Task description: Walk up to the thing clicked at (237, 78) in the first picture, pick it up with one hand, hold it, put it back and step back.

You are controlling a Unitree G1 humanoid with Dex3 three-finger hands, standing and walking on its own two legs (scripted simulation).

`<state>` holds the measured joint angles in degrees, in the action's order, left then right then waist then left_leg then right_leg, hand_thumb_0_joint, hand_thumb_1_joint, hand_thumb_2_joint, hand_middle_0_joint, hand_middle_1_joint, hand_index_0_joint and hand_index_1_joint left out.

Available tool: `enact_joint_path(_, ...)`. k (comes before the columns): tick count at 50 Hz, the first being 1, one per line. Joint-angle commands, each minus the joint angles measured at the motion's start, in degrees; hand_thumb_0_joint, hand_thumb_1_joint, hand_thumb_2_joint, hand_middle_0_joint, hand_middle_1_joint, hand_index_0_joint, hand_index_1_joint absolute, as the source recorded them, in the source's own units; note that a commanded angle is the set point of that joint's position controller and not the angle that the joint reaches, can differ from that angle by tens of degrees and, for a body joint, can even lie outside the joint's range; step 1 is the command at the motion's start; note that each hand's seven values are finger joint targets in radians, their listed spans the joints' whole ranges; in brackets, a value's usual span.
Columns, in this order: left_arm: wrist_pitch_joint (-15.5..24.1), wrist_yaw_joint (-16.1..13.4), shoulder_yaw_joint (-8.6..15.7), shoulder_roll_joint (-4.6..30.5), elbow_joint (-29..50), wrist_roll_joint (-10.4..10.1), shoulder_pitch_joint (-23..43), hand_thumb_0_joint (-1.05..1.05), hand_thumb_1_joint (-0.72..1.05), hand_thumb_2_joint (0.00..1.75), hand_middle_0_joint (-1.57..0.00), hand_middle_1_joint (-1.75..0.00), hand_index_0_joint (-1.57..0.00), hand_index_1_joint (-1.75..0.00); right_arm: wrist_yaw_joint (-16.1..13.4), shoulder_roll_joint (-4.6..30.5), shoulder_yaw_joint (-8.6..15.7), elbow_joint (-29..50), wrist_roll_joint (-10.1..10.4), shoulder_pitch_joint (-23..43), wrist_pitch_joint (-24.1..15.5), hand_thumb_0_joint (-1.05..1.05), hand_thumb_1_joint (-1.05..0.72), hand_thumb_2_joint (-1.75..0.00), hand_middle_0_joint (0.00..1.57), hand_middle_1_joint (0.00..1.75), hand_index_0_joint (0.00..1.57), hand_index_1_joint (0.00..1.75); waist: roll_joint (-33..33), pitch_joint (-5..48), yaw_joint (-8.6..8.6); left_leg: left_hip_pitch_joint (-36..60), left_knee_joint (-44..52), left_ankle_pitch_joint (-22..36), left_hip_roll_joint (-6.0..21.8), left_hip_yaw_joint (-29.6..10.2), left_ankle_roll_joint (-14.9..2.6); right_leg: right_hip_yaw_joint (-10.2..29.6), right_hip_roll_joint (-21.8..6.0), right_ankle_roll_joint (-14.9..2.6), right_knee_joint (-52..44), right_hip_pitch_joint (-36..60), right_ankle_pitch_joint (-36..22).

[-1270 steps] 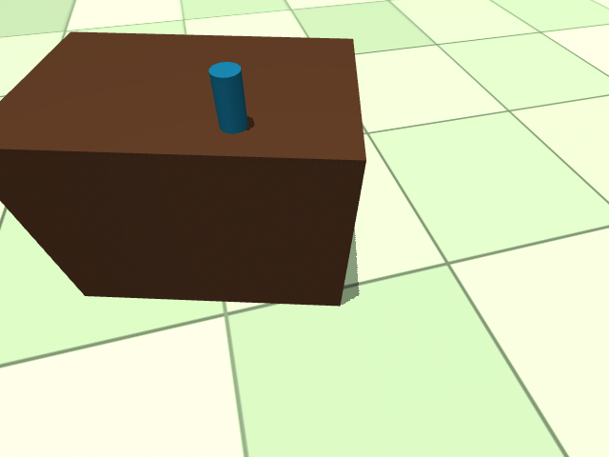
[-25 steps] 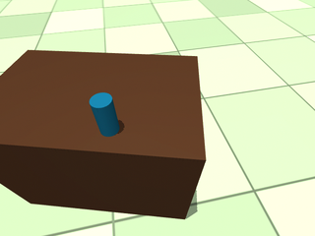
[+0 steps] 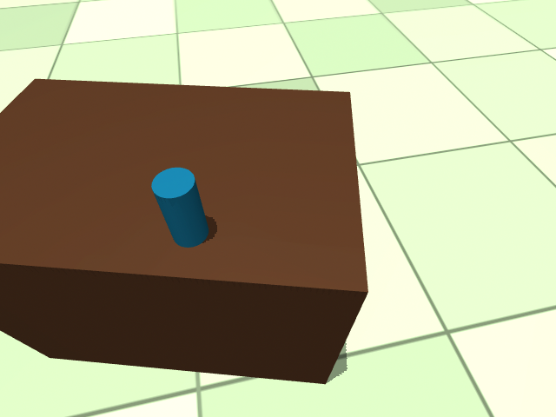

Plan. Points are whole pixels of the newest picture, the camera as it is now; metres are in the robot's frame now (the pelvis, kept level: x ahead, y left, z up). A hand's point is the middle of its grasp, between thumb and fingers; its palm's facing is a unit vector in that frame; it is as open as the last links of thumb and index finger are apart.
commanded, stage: home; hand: left
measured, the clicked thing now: (182, 209) +0.45 +0.19 -0.01
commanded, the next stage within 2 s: stand in 0.50 s
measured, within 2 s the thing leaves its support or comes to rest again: neither
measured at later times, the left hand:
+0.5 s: hand out of the picture +0.09 +0.26 -0.15, palm faces -0.02 -0.93 -0.36, open 17.6 cm
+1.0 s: hand out of the picture +0.07 +0.25 -0.15, palm faces -0.02 -0.93 -0.36, open 10.6 cm
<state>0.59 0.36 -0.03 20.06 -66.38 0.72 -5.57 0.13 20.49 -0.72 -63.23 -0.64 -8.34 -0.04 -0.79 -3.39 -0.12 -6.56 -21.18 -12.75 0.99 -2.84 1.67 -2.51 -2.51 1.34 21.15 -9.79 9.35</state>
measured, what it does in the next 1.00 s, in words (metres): stands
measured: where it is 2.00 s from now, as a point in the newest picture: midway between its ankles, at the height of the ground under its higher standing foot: outside the picture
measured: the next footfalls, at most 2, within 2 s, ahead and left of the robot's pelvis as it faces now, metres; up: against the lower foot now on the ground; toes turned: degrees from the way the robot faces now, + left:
none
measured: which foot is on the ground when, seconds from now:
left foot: down 0.00-1.00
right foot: down 0.00-1.00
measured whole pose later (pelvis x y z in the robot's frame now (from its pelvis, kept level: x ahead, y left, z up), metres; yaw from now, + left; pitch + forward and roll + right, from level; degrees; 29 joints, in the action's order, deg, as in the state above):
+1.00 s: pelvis +0.00 +0.00 +0.00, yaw +0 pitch -3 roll +0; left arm 0.3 0.4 0.5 20.1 -65.6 0.8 -6.4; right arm 0.3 20.4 -0.1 -64.1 -0.7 -8.5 0.3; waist -0.7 -3.3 0.1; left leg -4.6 -18.9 -11.8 1.3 -2.8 2.0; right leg -2.6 -2.3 1.1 19.7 -8.2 8.8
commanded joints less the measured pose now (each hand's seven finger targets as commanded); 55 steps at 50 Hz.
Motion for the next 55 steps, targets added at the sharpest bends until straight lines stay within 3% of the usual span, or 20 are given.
enact_joint_path(1,1.2,-0.9,1.9,12.1,2.9,-0.3,1.7,0.0,-0.59,0.03,-0.05,-0.05,-0.05,-0.05,-1.0,12.3,2.3,2.9,0.0,1.7,-1.5,0.0,-0.9,-0.9,0.2,0.3,0.2,0.3,0.4,6.0,-0.36,-1.7,3.8,12.1,5.7,-3.7,-2.27,5.2,-5.3,-2.09,-2.1,6.3,-10.5)
enact_joint_path(6,1.1,-1.0,2.0,11.9,3.1,-0.3,2.0,0.0,-0.59,0.03,-0.05,-0.05,-0.05,-0.05,-1.1,12.3,2.2,2.7,0.1,1.9,-1.4,0.0,-0.9,-0.9,0.2,0.3,0.2,0.3,0.3,6.6,-0.29,-0.9,3.6,14.7,6.1,-3.3,-2.23,4.8,-5.5,-1.87,-1.8,7.5,-13.6)
enact_joint_path(13,0.8,-1.0,2.2,12.0,3.1,-0.3,2.5,0.0,-0.58,0.04,-0.05,-0.05,-0.05,-0.05,-1.1,12.4,2.3,2.4,-0.1,2.7,-1.2,0.0,-0.9,-0.9,0.2,0.3,0.2,0.3,0.4,4.0,-0.3,-1.8,5.1,10.5,5.7,-3.4,-1.94,4.7,-5.1,-1.72,-3.3,5.9,-7.7)
enact_joint_path(19,1.0,-0.9,2.3,11.9,3.6,-0.1,2.3,0.0,-0.6,0.02,-0.05,-0.04,-0.05,-0.04,-1.1,12.4,2.3,2.5,-0.1,2.7,-1.6,0.0,-0.9,-0.9,0.2,0.3,0.2,0.3,-0.2,6.3,-0.3,-0.6,4.7,15.2,6.2,-3.1,-1.98,4.7,-5.6,-1.87,-2.2,8.0,-13.1)
enact_joint_path(30,1.0,-1.1,2.4,12.2,4.1,-0.2,2.5,0.0,-0.59,0.03,-0.05,-0.05,-0.05,-0.05,-1.0,12.2,2.7,2.5,-0.1,3.1,-1.2,0.0,-0.9,-0.9,0.2,0.3,0.2,0.3,0.6,5.4,-0.12,-0.3,5.0,12.6,5.8,-2.6,-1.91,4.4,-5.4,-2.1,-3.1,6.8,-11.1)
enact_joint_path(32,1.0,-1.0,2.3,12.1,4.0,-0.2,2.1,0.0,-0.43,0.19,-0.2,-0.21,-0.2,-0.21,-0.9,12.1,2.6,2.4,-0.1,2.9,-1.2,0.0,-0.9,-0.9,0.2,0.3,0.2,0.3,0.3,4.1,-0.22,-1.3,5.7,9.8,5.6,-2.7,-1.96,4.5,-5.2,-1.95,-3.9,6.4,-8.3)
enact_joint_path(33,0.9,-1.0,2.4,12.2,4.1,-0.1,2.1,0.0,-0.35,0.27,-0.2,-0.29,-0.2,-0.29,-0.9,12.2,2.7,2.5,-0.1,3.0,-1.1,0.0,-0.9,-0.9,0.2,0.3,0.2,0.3,0.2,3.6,-0.21,-1.7,5.9,9.0,5.6,-2.7,-2.12,4.6,-5.2,-2.0,-4.2,6.2,-7.7)
enact_joint_path(37,0.8,-0.9,2.5,12.4,4.1,-0.2,2.0,0.0,-0.03,0.59,-0.2,-0.3,-0.2,-0.3,-0.8,12.1,2.7,2.4,-0.2,2.8,-1.1,0.0,-0.9,-0.9,0.2,0.3,0.2,0.3,0.4,2.6,-0.34,-2.1,6.6,5.7,5.6,-3.1,-2.14,4.7,-4.9,-2.04,-4.5,4.8,-2.8)
enact_joint_path(41,0.9,-0.8,2.6,12.6,4.2,-0.1,2.3,0.0,0.29,0.9,-0.2,-0.3,-0.2,-0.3,-0.7,12.3,2.9,2.3,-0.2,2.3,-1.1,0.0,-0.9,-0.9,0.2,0.3,0.2,0.3,0.9,2.7,-0.02,-2.8,6.6,4.6,5.6,-3.2,-2.34,5.2,-5.0,-2.21,-4.7,5.5,-2.3)
enact_joint_path(49,1.0,-0.7,2.7,12.6,4.2,-0.3,1.8,0.0,0.9,0.9,-0.2,-0.3,-0.2,-0.3,-0.6,11.8,2.8,2.4,-0.1,1.8,-1.2,0.0,-0.9,-0.9,0.2,0.3,0.2,0.3,0.5,3.0,-0.2,-2.7,6.7,4.6,5.4,-3.3,-2.18,5.2,-5.1,-2.34,-4.5,5.4,-2.3)
enact_joint_path(55,1.0,-0.7,2.5,12.5,4.3,-0.2,1.5,0.0,0.9,0.9,-0.2,-0.3,-0.2,-0.3,-0.7,11.7,2.6,2.4,-0.2,1.5,-1.2,0.0,-0.9,-0.9,0.2,0.3,0.2,0.3,0.8,3.5,-0.11,-2.3,6.5,6.4,5.7,-3.2,-2.17,5.3,-5.2,-2.21,-4.0,5.6,-5.0)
